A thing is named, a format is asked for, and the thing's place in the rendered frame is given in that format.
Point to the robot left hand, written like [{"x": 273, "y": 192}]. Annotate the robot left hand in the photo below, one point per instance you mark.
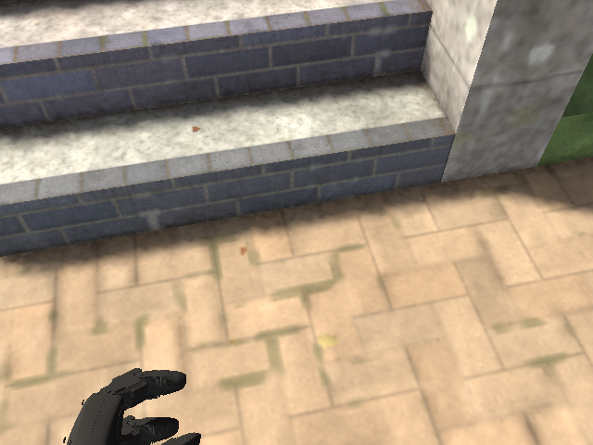
[{"x": 101, "y": 422}]

